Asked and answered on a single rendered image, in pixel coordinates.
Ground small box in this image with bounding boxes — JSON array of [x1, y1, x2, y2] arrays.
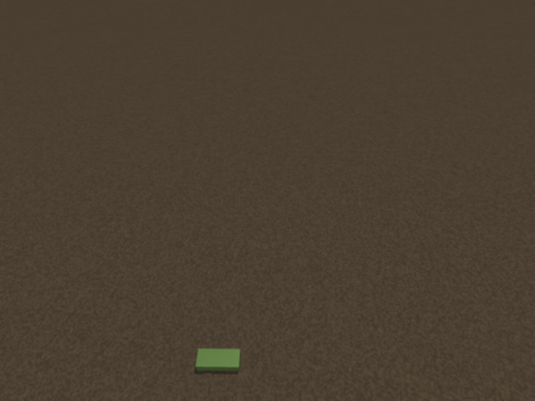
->
[[196, 348, 241, 371]]

